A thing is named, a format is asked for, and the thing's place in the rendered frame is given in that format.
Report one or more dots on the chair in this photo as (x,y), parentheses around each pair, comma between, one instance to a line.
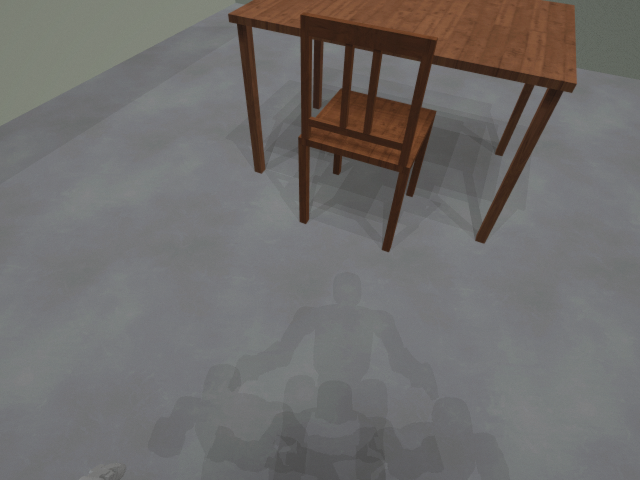
(363,127)

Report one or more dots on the table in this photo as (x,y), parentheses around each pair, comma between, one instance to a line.
(528,41)

